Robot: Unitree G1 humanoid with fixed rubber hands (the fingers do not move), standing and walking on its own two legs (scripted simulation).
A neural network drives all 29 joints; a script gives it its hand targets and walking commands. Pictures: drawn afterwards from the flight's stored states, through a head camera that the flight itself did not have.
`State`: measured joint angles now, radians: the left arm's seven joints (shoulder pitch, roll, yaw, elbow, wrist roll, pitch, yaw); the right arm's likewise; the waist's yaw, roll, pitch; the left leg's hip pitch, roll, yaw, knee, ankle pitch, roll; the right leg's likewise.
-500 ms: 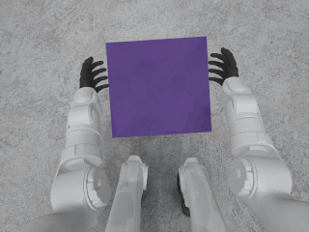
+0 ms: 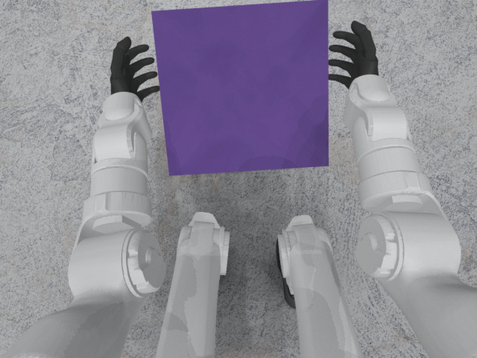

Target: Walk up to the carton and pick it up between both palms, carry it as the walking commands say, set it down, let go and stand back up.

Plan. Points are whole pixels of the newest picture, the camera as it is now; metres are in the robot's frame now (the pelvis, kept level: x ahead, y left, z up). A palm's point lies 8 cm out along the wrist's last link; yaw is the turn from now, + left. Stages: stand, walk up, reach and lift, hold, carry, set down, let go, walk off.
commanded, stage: set down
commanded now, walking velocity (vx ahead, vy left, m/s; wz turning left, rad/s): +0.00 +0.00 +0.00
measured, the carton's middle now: (243, 96) +0.52 +0.03 -0.20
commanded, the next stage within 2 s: none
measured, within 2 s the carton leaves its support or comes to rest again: neither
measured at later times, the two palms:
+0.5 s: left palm (146, 98) +0.51 +0.20 -0.18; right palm (340, 85) +0.54 -0.15 -0.19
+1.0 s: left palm (159, 102) +0.53 +0.20 -0.26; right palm (329, 93) +0.55 -0.15 -0.27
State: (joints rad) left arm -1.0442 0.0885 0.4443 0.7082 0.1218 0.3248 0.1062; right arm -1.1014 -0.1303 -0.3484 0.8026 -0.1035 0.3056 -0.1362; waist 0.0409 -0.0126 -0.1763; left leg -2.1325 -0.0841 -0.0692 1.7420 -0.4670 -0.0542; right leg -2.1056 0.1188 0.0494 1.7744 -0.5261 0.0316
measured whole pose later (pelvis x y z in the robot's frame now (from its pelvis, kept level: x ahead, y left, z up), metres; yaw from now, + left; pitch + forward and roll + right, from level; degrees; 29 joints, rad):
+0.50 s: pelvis -0.01 +0.00 -0.06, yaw +0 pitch +48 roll +0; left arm -1.22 0.17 0.42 0.75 0.07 0.30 0.09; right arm -1.27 -0.22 -0.31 0.83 -0.05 0.30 -0.11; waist 0.04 -0.01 0.02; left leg -2.28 -0.10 -0.06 1.93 -0.49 -0.06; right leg -2.25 0.12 0.04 1.96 -0.56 0.04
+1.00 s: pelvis +0.00 +0.00 -0.10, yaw +0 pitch +41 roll +0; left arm -1.36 0.26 0.33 0.91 -0.03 0.24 0.10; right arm -1.42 -0.33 -0.18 1.00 0.07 0.22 -0.12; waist 0.05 0.00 0.28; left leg -2.27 -0.07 -0.03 2.12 -0.57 -0.04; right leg -2.24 0.13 0.04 2.16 -0.63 0.04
